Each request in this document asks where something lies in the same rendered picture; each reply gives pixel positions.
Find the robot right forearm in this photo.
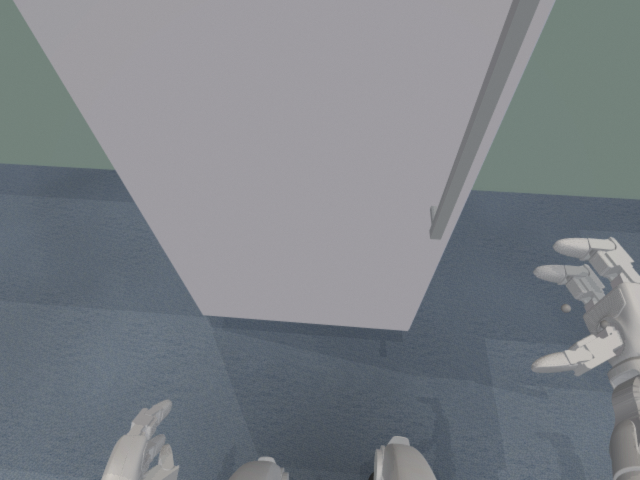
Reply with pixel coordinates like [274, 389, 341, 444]
[607, 356, 640, 480]

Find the handle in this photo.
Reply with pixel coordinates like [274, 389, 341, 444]
[429, 0, 540, 240]

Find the right robot shin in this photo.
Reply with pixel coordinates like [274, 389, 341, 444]
[387, 436, 410, 446]

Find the fridge door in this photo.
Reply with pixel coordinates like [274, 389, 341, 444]
[13, 0, 554, 331]

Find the right robot hand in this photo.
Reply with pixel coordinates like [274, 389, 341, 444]
[531, 237, 640, 376]

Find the right robot thigh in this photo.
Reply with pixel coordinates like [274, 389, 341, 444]
[374, 443, 437, 480]

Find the left robot hand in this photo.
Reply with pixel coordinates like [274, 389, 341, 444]
[101, 399, 179, 480]

